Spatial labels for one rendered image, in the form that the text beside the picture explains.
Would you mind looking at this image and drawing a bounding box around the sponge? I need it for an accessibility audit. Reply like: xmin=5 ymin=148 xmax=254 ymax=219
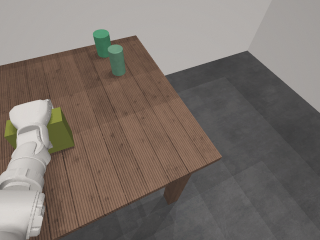
xmin=4 ymin=107 xmax=75 ymax=154

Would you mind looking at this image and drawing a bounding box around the table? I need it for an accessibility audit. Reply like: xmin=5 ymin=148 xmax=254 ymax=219
xmin=0 ymin=35 xmax=222 ymax=240

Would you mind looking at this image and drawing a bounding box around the left robot forearm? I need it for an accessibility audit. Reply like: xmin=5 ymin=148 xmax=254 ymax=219
xmin=0 ymin=122 xmax=51 ymax=193

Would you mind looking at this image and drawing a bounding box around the robot left upper arm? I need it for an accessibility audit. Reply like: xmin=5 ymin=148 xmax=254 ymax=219
xmin=0 ymin=189 xmax=46 ymax=240

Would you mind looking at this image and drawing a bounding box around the robot left hand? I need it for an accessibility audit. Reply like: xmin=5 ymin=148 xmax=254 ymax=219
xmin=9 ymin=99 xmax=54 ymax=149

